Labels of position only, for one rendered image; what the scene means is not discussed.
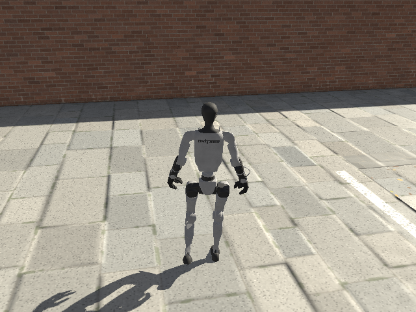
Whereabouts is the robot right forearm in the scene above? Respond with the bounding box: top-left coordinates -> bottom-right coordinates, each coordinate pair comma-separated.
234,157 -> 247,183

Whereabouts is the robot right hand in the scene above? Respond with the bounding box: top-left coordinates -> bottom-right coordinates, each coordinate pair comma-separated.
234,181 -> 249,195

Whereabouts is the robot right upper arm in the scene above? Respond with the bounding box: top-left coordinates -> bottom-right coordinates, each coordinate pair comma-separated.
222,131 -> 241,167

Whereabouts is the right robot foot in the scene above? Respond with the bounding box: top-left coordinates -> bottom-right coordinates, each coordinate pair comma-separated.
211,245 -> 220,262

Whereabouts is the robot left forearm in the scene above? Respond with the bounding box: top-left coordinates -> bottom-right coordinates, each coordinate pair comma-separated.
169,156 -> 182,179

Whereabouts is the humanoid robot torso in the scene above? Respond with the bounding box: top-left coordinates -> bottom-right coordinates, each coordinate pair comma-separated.
194,128 -> 224,195

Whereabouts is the robot left hand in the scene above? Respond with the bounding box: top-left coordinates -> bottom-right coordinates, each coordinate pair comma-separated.
167,177 -> 183,189

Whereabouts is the robot left upper arm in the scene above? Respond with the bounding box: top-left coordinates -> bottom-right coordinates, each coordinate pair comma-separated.
176,130 -> 196,166

